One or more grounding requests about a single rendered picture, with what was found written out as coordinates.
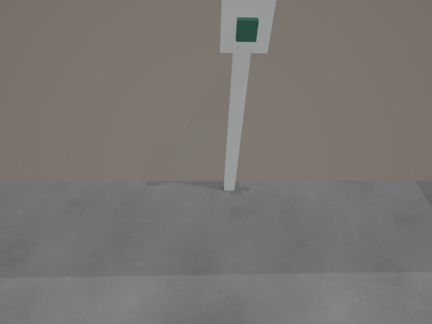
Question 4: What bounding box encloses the panel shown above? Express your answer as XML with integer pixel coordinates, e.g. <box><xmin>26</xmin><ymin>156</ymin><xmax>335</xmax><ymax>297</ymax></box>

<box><xmin>220</xmin><ymin>0</ymin><xmax>276</xmax><ymax>190</ymax></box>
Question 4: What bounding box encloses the button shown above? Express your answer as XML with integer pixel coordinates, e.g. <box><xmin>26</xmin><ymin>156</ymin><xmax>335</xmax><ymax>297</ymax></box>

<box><xmin>236</xmin><ymin>18</ymin><xmax>259</xmax><ymax>42</ymax></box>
